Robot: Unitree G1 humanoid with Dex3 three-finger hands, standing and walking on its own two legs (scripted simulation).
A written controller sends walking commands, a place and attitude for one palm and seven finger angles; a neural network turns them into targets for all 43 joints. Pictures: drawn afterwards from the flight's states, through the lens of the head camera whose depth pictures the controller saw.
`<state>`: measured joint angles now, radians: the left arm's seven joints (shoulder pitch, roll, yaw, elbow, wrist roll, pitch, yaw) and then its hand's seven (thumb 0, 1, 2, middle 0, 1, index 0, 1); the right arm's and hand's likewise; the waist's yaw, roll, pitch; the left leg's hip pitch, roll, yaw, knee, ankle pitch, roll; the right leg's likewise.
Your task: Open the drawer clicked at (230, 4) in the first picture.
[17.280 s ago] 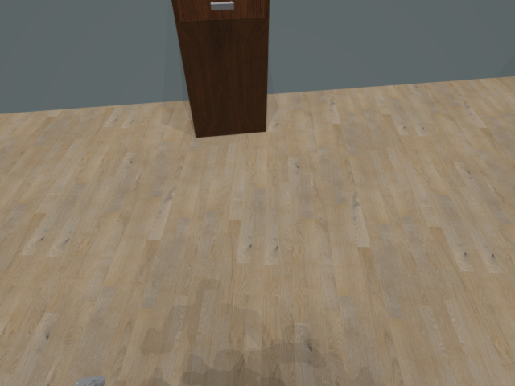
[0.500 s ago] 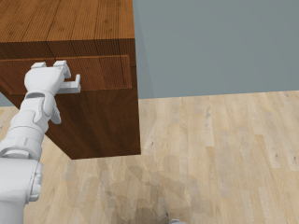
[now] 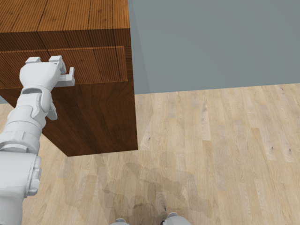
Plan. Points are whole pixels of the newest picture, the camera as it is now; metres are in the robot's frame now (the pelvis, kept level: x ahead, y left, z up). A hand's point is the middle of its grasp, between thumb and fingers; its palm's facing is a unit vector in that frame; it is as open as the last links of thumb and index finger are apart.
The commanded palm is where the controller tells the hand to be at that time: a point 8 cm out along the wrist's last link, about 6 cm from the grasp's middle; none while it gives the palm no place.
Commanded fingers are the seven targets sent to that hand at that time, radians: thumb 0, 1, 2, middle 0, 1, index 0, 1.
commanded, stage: lower the fingers behind the handle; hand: left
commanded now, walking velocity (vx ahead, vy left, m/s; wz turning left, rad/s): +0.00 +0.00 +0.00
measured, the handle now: (55, 76) +0.54 +0.26 +0.04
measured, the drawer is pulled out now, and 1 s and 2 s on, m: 0.00 0.00 0.00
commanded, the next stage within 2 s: lift the fingers back up to retry in 0.56 s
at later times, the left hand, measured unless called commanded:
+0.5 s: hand (51, 87) +0.49 +0.26 +0.05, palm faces -0.06 +0.04 -1.00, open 13.8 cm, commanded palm +0.48 +0.26 +0.07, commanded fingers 0.00 -0.50 0.30 -0.30 -1.20 -0.30 -1.20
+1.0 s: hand (50, 85) +0.49 +0.26 +0.06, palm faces -0.06 +0.00 -1.00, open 13.8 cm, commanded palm +0.48 +0.25 +0.12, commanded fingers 0.00 -0.50 0.30 -0.30 -1.20 -0.30 -1.20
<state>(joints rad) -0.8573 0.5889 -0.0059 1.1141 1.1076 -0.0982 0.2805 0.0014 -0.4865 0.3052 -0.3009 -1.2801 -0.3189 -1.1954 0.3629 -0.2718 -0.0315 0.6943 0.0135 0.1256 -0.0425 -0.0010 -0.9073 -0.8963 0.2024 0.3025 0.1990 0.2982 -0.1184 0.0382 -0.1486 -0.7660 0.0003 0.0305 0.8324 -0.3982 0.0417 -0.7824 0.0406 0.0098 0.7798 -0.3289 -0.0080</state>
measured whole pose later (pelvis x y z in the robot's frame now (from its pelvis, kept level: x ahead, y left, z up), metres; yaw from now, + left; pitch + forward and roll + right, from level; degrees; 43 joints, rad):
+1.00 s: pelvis -0.01 +0.00 +0.00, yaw +0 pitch +20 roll -2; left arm -0.91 0.62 -0.01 1.09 1.08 -0.10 0.21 0.00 -0.49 0.31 -0.32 -1.26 -0.32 -1.20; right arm 0.39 -0.27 -0.02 0.69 0.02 0.09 -0.07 0.00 -0.91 -0.90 0.20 0.30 0.20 0.30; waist -0.14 0.05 -0.13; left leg -0.81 0.00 0.02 0.85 -0.39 0.04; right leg -0.82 0.04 0.00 0.79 -0.31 -0.01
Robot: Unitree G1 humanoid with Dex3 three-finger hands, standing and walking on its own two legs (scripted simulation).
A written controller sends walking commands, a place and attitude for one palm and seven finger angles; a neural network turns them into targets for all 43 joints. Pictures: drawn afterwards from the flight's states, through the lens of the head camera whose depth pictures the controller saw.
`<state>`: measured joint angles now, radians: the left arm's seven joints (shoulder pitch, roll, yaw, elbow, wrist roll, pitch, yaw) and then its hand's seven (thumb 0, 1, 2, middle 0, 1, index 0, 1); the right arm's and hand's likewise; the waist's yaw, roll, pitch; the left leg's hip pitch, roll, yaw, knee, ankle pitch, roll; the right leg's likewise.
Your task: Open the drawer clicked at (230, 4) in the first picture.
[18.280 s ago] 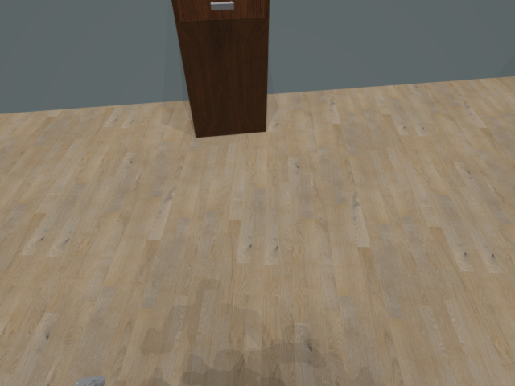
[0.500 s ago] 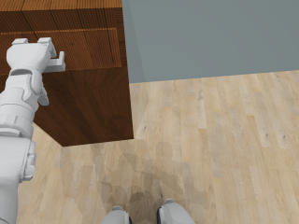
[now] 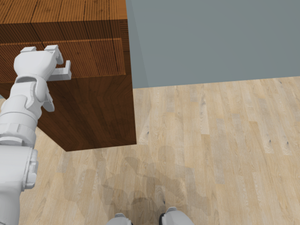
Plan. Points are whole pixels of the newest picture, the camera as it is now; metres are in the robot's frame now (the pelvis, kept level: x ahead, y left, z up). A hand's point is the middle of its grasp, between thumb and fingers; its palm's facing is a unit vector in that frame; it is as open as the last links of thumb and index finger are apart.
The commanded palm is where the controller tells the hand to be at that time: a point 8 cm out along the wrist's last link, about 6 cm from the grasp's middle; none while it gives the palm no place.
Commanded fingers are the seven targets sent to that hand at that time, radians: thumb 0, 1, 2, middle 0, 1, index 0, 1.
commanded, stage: lift the fingers back up to retry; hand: left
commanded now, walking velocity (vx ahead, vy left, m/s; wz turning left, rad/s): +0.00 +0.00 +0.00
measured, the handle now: (51, 69) +0.55 +0.26 +0.05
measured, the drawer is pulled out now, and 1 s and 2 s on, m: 0.00 0.00 0.00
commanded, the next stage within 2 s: re-aim the fingers above the handle in 0.44 s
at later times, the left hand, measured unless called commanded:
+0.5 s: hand (38, 69) +0.50 +0.26 +0.10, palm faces -0.07 +0.00 -1.00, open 13.7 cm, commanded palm +0.49 +0.25 +0.16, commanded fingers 0.00 -0.50 0.30 -0.30 -1.20 -0.30 -1.20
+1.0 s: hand (39, 70) +0.49 +0.25 +0.11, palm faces -0.03 +0.00 -1.00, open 13.8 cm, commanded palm +0.47 +0.25 +0.16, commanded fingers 0.00 -0.50 0.30 -0.30 -1.20 -0.30 -1.20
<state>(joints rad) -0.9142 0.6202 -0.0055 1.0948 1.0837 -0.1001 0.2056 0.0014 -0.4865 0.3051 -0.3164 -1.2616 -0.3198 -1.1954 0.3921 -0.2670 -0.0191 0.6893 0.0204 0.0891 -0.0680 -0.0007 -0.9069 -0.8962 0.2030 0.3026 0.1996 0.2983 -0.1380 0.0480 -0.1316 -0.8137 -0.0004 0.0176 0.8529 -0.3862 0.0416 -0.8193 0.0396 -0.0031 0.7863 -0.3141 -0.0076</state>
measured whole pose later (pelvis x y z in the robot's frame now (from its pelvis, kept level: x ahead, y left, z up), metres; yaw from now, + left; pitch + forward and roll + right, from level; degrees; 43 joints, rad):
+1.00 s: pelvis +0.03 -0.01 +0.02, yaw +0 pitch +14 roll -1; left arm -0.76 0.57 0.00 0.93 1.06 -0.11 0.15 0.00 -0.49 0.31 -0.32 -1.20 -0.32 -1.20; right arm 0.34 -0.27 -0.05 0.69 0.03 0.15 -0.05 0.00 -0.91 -0.90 0.20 0.30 0.20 0.30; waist -0.08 0.05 -0.12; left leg -0.56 0.00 0.02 0.69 -0.37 0.03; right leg -0.58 0.04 0.00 0.65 -0.31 -0.02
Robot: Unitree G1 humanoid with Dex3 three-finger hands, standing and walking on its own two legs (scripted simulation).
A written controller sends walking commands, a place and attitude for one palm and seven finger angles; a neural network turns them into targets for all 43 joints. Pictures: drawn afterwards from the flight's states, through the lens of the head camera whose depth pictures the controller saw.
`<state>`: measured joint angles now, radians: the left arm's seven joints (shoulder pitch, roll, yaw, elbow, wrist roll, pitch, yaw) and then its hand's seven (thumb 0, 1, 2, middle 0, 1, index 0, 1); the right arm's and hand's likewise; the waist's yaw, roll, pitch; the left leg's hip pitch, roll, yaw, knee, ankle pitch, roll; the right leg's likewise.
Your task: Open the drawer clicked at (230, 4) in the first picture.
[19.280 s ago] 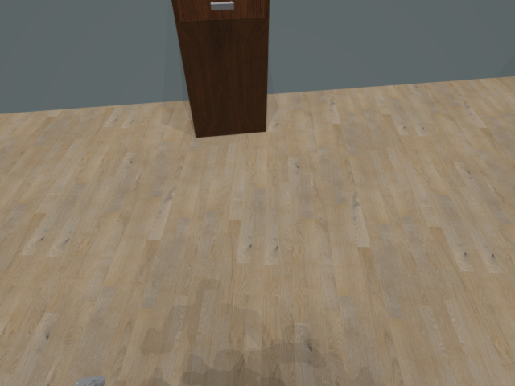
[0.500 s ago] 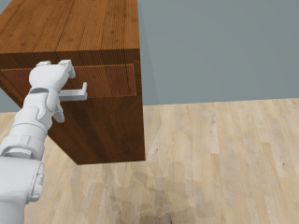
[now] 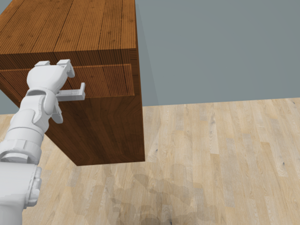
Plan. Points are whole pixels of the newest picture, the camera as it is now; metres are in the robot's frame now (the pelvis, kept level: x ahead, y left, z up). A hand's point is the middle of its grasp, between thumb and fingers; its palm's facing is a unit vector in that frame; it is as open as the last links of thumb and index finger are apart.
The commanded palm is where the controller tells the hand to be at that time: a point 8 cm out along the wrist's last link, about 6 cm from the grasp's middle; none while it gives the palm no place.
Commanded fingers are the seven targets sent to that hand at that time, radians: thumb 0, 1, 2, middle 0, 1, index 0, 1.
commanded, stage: re-aim the fingers above the handle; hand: left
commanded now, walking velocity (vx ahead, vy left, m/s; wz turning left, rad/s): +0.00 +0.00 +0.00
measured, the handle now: (68, 90) +0.52 +0.26 +0.02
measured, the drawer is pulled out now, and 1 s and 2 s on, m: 0.00 0.00 0.00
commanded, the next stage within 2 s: lower the fingers behind the handle in 1.56 s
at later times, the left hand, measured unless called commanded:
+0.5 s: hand (54, 92) +0.46 +0.26 +0.09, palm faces -0.02 -0.01 -1.00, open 13.8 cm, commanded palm +0.44 +0.28 +0.14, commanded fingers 0.00 -0.50 0.30 -0.30 -1.20 -0.30 -1.20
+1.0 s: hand (47, 94) +0.46 +0.28 +0.08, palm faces -0.02 -0.01 -1.00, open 13.8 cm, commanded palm +0.44 +0.28 +0.14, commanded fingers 0.00 -0.50 0.30 -0.30 -1.20 -0.30 -1.20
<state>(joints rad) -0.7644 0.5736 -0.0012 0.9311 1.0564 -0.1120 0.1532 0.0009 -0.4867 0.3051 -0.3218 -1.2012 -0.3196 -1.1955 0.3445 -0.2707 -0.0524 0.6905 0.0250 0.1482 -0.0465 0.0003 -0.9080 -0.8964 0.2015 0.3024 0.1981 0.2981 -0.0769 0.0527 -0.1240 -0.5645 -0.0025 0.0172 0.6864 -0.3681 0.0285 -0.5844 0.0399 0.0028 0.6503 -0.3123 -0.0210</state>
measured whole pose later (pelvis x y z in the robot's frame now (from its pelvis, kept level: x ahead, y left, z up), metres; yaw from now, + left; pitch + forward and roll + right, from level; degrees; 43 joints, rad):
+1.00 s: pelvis -0.01 +0.02 +0.00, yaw +0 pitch +15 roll -2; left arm -0.80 0.60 0.01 0.97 1.07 -0.13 0.16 0.00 -0.49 0.31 -0.32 -1.20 -0.32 -1.20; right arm 0.34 -0.27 -0.05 0.69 0.02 0.12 -0.04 0.00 -0.91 -0.90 0.20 0.30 0.20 0.30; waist -0.08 0.04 -0.12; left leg -0.61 -0.02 0.02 0.72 -0.37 0.05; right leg -0.62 0.03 0.01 0.67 -0.30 0.00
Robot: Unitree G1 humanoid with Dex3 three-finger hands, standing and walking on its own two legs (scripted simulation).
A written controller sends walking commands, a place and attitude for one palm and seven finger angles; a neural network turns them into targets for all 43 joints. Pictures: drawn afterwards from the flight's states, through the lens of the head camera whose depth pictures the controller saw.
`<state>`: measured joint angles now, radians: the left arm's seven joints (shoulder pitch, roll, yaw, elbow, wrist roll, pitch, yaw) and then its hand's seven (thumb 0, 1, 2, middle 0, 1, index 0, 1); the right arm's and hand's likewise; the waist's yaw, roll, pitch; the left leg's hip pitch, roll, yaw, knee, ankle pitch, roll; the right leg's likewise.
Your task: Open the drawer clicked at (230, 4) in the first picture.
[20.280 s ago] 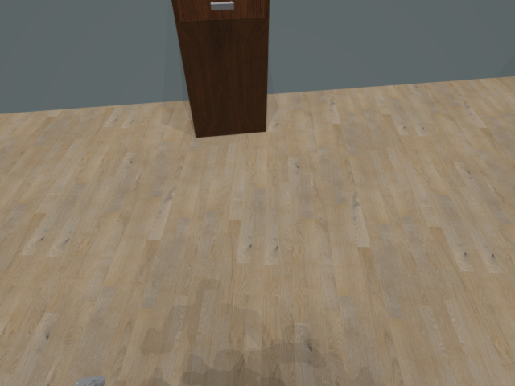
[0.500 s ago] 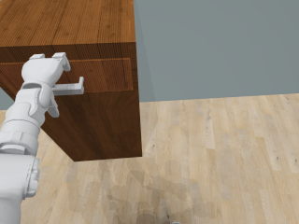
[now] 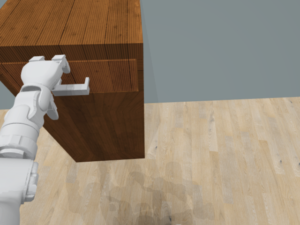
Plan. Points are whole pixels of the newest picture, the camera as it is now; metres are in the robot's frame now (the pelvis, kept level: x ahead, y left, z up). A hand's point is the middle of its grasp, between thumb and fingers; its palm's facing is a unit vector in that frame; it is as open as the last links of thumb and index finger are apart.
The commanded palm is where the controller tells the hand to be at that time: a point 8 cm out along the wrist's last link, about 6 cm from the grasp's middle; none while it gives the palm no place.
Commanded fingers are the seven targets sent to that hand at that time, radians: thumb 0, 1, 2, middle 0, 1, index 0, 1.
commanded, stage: re-aim the fingers above the handle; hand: left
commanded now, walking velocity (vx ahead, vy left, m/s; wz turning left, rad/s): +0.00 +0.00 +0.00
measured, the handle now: (72, 85) +0.53 +0.25 +0.03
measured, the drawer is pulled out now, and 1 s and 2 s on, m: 0.00 0.00 0.00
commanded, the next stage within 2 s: lower the fingers behind the handle in 0.56 s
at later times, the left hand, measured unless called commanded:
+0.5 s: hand (59, 84) +0.48 +0.25 +0.09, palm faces -0.03 +0.00 -1.00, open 13.8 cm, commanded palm +0.46 +0.26 +0.14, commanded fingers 0.00 -0.50 0.30 -0.30 -1.20 -0.30 -1.20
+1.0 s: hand (59, 93) +0.47 +0.26 +0.06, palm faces -0.05 +0.00 -1.00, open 13.8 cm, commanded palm +0.46 +0.26 +0.12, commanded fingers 0.00 -0.50 0.30 -0.30 -1.20 -0.30 -1.20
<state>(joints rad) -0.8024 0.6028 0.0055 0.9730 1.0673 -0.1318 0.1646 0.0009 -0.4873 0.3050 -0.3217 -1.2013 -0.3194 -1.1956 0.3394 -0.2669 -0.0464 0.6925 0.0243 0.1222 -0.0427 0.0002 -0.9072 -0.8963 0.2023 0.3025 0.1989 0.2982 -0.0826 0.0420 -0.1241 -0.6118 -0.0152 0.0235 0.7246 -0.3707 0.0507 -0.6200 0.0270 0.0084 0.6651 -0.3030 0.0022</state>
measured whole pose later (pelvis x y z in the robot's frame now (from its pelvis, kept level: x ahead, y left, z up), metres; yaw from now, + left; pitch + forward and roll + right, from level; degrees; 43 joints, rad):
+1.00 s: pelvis +0.00 -0.01 +0.00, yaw +1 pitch +16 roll -1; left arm -0.80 0.60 0.01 1.00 1.08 -0.15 0.20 0.00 -0.49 0.30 -0.32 -1.20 -0.32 -1.20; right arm 0.32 -0.27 -0.05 0.69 0.02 0.11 -0.05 0.00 -0.91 -0.90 0.20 0.30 0.20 0.30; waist -0.08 0.04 -0.12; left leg -0.65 -0.01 0.01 0.74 -0.37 0.03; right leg -0.66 0.04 -0.01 0.69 -0.32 -0.02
